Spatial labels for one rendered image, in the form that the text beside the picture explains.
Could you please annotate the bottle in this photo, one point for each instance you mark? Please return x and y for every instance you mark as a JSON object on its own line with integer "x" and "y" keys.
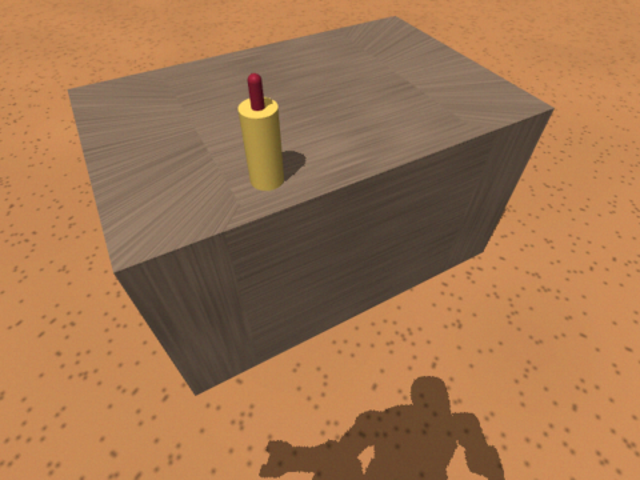
{"x": 259, "y": 119}

